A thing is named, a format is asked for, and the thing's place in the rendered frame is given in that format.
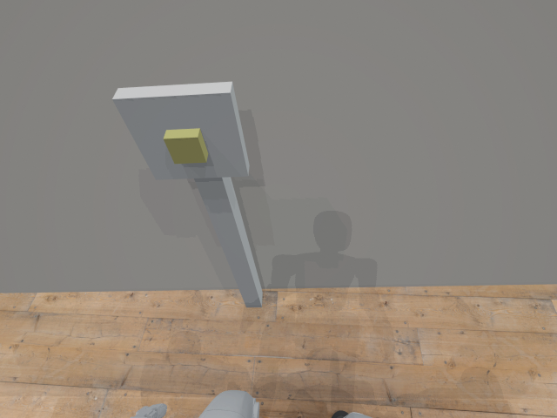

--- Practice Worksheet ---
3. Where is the panel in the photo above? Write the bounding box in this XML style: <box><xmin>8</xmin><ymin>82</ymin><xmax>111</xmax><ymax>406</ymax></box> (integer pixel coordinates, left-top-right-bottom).
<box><xmin>112</xmin><ymin>82</ymin><xmax>263</xmax><ymax>307</ymax></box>

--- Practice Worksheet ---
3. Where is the robot left thigh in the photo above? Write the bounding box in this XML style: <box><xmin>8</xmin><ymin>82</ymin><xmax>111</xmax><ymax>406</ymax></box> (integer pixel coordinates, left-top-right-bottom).
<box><xmin>199</xmin><ymin>390</ymin><xmax>259</xmax><ymax>418</ymax></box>

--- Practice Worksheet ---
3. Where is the button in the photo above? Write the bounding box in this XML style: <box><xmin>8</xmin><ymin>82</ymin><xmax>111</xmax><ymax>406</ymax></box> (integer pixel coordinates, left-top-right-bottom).
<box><xmin>164</xmin><ymin>128</ymin><xmax>208</xmax><ymax>164</ymax></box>

